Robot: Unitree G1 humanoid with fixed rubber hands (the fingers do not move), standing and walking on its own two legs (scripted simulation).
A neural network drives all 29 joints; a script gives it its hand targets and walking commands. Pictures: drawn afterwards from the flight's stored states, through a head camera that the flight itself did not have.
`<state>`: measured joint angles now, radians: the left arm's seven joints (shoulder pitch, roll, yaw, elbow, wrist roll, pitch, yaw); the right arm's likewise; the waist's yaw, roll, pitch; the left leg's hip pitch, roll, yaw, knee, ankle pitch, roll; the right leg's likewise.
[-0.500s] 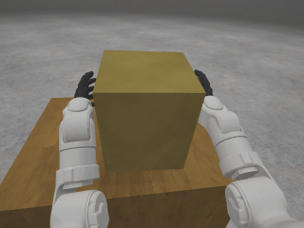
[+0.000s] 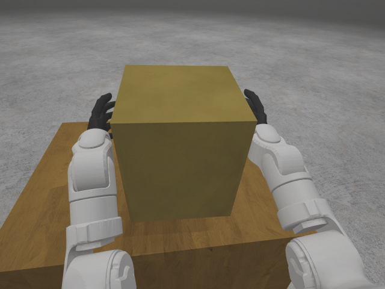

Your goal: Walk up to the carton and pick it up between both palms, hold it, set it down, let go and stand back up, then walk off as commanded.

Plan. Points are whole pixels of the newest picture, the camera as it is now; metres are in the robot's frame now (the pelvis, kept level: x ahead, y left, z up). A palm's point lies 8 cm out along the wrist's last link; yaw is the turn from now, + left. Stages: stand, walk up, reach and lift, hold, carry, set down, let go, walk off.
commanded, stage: hold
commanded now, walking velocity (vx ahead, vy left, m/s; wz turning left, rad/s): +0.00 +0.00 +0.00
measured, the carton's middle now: (179, 143) +0.37 +0.02 +0.19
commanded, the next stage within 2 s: none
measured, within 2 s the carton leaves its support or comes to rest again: neither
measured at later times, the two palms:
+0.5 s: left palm (101, 130) +0.35 +0.17 +0.24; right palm (259, 127) +0.35 -0.13 +0.23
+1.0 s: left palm (96, 137) +0.34 +0.18 +0.23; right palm (255, 130) +0.35 -0.13 +0.23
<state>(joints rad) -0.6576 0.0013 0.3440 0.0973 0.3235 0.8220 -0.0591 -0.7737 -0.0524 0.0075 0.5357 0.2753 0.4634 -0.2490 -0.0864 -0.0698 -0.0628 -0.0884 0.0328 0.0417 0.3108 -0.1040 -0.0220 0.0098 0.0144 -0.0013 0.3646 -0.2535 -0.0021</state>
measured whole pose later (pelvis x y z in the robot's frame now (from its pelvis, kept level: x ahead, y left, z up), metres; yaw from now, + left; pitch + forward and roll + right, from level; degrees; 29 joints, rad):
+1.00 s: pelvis -0.01 +0.00 +0.00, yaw +0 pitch -7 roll +0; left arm -0.65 0.00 0.34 0.09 0.33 0.83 -0.06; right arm -0.77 -0.05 0.01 0.53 0.27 0.47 -0.25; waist -0.09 -0.07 -0.06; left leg -0.09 0.03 0.04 0.31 -0.10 -0.02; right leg 0.01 0.01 0.00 0.36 -0.25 0.00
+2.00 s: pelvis -0.02 +0.00 +0.00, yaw +0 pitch -8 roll +0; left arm -0.66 0.00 0.34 0.12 0.33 0.81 -0.07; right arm -0.77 -0.05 0.00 0.53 0.24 0.47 -0.24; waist -0.09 -0.07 -0.06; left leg -0.08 0.03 0.04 0.31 -0.09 -0.02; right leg 0.02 0.01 0.00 0.36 -0.24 0.00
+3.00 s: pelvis -0.02 +0.01 +0.00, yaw +0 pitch -8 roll +0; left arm -0.70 0.00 0.34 0.19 0.36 0.79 -0.06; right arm -0.80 -0.05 -0.03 0.60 0.19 0.46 -0.21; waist -0.09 -0.07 -0.06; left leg -0.08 0.03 0.04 0.31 -0.09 -0.02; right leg 0.02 0.01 0.00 0.36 -0.24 0.00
